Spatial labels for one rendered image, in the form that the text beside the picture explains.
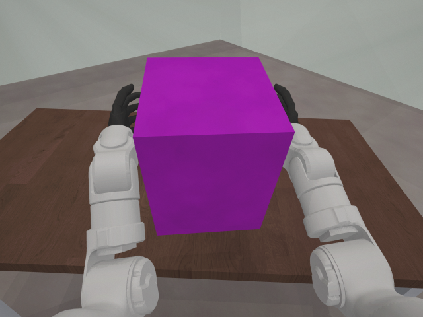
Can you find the robot right hand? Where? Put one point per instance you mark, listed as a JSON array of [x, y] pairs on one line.
[[287, 103]]

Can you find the robot right forearm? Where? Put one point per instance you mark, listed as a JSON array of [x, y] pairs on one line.
[[328, 213]]

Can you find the robot left hand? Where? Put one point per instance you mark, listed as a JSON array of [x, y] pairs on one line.
[[120, 109]]

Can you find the robot left forearm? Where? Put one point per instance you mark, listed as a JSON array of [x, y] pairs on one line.
[[114, 197]]

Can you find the carton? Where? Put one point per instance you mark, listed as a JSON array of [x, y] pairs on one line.
[[211, 137]]

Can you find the table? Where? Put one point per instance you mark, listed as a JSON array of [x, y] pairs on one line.
[[45, 212]]

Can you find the robot right upper arm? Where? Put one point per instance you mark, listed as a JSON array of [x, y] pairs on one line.
[[354, 277]]

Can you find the robot left upper arm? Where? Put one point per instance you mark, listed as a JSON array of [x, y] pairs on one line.
[[121, 287]]

